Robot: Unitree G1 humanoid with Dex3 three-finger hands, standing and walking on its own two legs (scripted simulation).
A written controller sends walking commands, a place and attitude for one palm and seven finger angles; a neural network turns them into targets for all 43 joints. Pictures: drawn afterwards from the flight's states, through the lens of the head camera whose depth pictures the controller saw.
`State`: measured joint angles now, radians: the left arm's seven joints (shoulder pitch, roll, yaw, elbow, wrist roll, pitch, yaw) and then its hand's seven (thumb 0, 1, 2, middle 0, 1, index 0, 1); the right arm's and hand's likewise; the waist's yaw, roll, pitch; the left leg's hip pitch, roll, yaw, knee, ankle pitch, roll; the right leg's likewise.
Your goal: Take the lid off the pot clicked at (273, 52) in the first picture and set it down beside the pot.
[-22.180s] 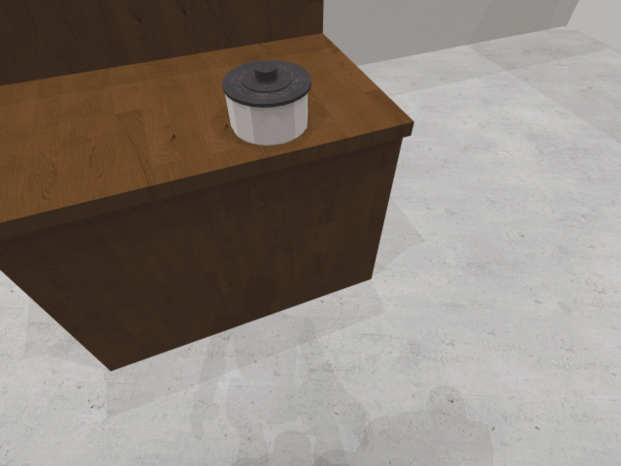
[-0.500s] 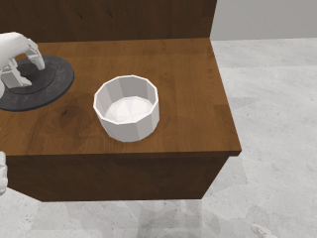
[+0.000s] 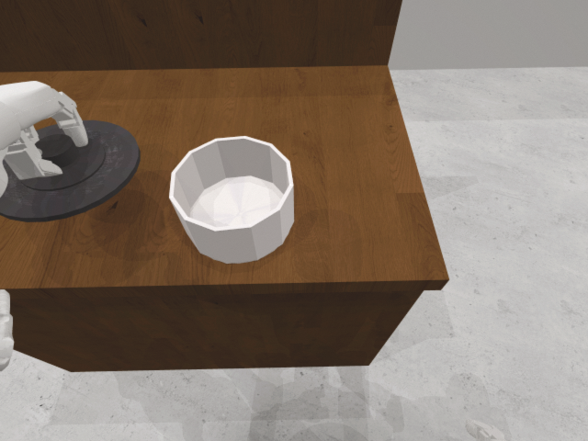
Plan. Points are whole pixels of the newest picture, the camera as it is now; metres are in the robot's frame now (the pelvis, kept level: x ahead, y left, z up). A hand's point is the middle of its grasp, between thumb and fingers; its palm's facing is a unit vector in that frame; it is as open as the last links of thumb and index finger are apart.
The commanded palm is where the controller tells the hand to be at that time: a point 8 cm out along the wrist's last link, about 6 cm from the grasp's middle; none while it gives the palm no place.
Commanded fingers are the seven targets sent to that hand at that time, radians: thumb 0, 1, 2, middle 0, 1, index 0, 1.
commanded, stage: lower the lid onto the table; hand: left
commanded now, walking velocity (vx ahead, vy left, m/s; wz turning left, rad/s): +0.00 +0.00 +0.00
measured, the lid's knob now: (56, 151) +0.46 +0.32 +0.13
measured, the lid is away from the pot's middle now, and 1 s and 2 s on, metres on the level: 0.22 0.23 0.23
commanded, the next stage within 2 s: none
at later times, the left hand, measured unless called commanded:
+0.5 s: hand (51, 170) +0.43 +0.31 +0.12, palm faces -0.43 -0.10 -0.90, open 8.1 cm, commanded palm +0.45 +0.32 +0.20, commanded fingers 0.00 0.58 1.06 -0.91 -1.05 -0.83 -1.00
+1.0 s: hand (59, 188) +0.43 +0.32 +0.10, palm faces -0.46 -0.11 -0.88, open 8.1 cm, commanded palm +0.45 +0.33 +0.16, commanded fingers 0.00 0.58 1.06 -0.91 -1.05 -0.83 -1.00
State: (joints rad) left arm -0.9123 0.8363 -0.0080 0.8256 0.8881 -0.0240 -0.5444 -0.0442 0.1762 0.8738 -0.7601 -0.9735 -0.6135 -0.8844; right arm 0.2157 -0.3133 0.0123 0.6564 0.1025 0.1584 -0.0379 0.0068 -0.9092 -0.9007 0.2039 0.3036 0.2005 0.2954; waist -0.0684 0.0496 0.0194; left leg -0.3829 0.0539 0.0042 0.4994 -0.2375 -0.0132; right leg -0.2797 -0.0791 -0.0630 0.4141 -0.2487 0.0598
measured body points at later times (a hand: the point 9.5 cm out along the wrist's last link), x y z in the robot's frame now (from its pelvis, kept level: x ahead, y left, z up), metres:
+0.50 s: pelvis +0.00 +0.00 +0.00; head +0.07 -0.01 +0.44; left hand +0.45 +0.32 +0.18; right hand +0.09 -0.28 -0.13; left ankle +0.00 +0.13 -0.74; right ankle -0.03 -0.16 -0.74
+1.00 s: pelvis +0.00 +0.00 -0.01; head +0.07 +0.00 +0.44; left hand +0.45 +0.32 +0.15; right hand +0.06 -0.28 -0.13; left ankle +0.00 +0.13 -0.74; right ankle -0.03 -0.16 -0.74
